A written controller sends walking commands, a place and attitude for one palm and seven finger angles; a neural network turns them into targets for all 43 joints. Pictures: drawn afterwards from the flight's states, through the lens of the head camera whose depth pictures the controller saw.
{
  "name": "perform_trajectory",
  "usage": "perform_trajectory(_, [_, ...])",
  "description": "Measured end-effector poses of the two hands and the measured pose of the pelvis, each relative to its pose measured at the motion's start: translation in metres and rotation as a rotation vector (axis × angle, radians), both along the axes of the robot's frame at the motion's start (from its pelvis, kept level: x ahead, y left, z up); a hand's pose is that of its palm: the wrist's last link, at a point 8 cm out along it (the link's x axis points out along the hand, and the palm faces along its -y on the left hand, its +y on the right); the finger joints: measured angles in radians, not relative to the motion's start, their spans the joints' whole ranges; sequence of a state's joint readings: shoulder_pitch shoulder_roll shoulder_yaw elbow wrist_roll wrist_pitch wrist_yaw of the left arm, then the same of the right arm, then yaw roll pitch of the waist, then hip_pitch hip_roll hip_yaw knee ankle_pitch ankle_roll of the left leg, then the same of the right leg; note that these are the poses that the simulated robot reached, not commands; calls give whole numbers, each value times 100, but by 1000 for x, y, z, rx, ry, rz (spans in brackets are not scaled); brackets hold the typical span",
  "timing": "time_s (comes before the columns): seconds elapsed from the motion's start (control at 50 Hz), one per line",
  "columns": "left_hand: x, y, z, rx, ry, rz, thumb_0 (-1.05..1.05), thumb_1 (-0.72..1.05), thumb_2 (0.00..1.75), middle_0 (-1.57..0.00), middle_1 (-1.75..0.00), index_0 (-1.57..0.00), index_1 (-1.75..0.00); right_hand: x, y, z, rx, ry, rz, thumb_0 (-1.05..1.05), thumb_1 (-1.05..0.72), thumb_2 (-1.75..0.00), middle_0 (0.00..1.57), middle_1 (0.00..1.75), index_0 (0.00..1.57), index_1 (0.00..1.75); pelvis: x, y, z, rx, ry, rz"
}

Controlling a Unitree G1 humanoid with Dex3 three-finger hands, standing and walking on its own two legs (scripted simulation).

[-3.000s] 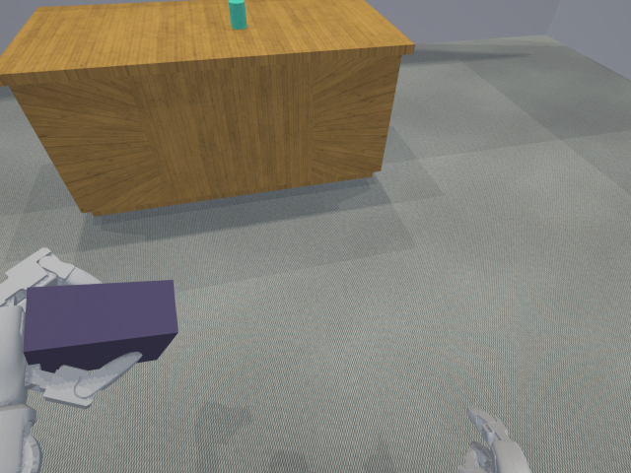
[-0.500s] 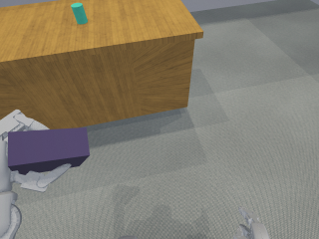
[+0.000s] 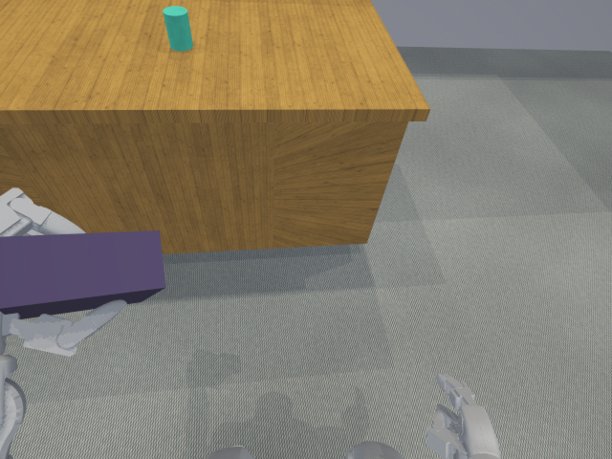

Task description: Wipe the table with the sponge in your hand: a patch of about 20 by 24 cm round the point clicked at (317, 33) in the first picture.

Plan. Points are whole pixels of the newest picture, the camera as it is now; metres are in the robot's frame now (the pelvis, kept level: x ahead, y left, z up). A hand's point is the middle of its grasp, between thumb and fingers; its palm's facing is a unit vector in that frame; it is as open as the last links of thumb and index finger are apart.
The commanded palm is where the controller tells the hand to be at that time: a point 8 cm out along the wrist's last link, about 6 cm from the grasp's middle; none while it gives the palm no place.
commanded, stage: walk to a spot facing it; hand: left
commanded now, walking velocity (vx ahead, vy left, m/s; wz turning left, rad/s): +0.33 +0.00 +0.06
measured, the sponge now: (106, 274) +0.25 +0.21 +0.16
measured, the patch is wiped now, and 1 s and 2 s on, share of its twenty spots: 0.00 0.00 0.00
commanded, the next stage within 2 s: turn to face it in 0.52 s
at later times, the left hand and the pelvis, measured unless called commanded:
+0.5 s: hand (165, 213) +0.32 +0.17 +0.18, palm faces +0.40 -0.80 -0.44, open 9.5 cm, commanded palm +0.24 +0.23 +0.19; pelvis +0.12 -0.07 +0.01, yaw +8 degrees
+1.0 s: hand (140, 169) +0.34 +0.19 +0.21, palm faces +0.53 -0.75 -0.40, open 9.5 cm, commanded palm +0.29 +0.23 +0.19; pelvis +0.16 -0.06 +0.01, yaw +6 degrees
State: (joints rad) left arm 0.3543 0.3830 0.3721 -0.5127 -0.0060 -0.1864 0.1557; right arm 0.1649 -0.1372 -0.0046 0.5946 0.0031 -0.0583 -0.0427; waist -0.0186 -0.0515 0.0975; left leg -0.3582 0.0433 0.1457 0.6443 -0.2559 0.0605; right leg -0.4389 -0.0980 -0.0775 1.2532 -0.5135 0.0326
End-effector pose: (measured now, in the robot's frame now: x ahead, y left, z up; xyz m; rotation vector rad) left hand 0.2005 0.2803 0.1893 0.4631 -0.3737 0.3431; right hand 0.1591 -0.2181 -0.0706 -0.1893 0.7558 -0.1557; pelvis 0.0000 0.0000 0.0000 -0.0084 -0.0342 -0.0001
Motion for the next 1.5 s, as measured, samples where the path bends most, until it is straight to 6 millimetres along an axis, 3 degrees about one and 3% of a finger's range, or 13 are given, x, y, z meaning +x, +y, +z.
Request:
perform_trajectory(0.1, [-6, -14, 37, 66, -54, -33, -1, -44, 98, -82, -133, -82, -133, 33, 28, 12, 75, -43, 82, 1, -90, -90, 20, 30, 20, 30, 21, -6, 14, -24, 23, 9])
perform_trajectory(0.2, [-5, -18, 51, 101, -36, 45, -1, -44, 98, -82, -133, -82, -133, 60, 26, 9, 105, -28, 125, 1, -90, -90, 21, 30, 20, 30, 49, -16, 21, -36, 34, 26])
perform_trajectory(0.3, [23, -22, 21, 41, 65, 180, -1, -44, 98, -82, -133, -82, -133, 89, -4, -9, 99, -13, 131, 1, -90, -90, 21, 30, 20, 30, 76, -40, 13, -4, 30, 45])
perform_trajectory(0.4, [58, -54, -11, -60, 137, 161, -1, -44, 98, -82, -133, -82, -133, 114, -49, -24, 24, 39, 136, 1, -90, -90, 21, 30, 20, 30, 95, -58, 4, 9, 9, 103])
perform_trajectory(0.58, [81, -64, 31, 140, 124, 85, -1, -44, 99, -82, -133, -82, -133, 149, -92, 3, -91, 90, 85, 1, -90, -90, 20, 30, 19, 30, 130, -67, 19, 46, 43, 159])
perform_trajectory(0.66, [80, -42, 39, 181, 103, 154, -1, -44, 99, -82, -133, -82, -133, 170, -81, 1, -105, 98, 115, 1, -90, -90, 20, 30, 19, 30, 147, -57, 15, 49, 52, 185])
perform_trajectory(0.8, [88, -9, 7, 65, 58, 237, -1, -44, 99, -82, -133, -82, -133, 208, -22, -9, -22, 26, 166, 1, -90, -90, 20, 30, 19, 30, 166, -41, 0, 42, 9, 173])
perform_trajectory(0.94, [95, -35, 21, 6, -6, 188, -1, -44, 99, -81, -133, -82, -133, 224, 20, 12, 104, -108, 301, 1, -90, -90, 20, 30, 20, 30, 164, -53, 8, 16, -5, 136])
perform_trajectory(1.04, [99, -64, 37, 85, -14, 152, -1, -45, 99, -81, -133, -82, -133, 222, 3, 10, 160, -154, 298, 1, -90, -90, 21, 30, 20, 30, 161, -73, 6, 10, 3, 90])
perform_trajectory(1.14, [113, -93, 17, 75, 67, 159, -1, -45, 100, -81, -133, -82, -134, 206, -54, -15, 151, -115, 220, 1, -90, -90, 21, 30, 20, 30, 155, -100, -4, 15, -4, 51])
perform_trajectory(1.24, [133, -130, -1, -13, 164, 68, -1, -45, 100, -81, -133, -82, -134, 164, -124, -15, 55, 0, 80, 1, -90, -90, 21, 30, 20, 30, 147, -117, 8, 62, 19, -28])
perform_trajectory(1.34, [147, -166, 16, 56, 137, -95, -1, -45, 100, -81, -133, -82, -134, 116, -178, -3, -26, 50, -71, 1, -90, -90, 20, 30, 20, 30, 137, -128, 15, 63, 39, -74])
perform_trajectory(1.5, [135, -174, 39, 158, 59, -179, -1, -45, 100, -81, -134, -81, -134, 52, -208, 7, -48, 66, -214, 1, -91, -90, 20, 30, 19, 30, 114, -134, 16, 57, 58, -152])
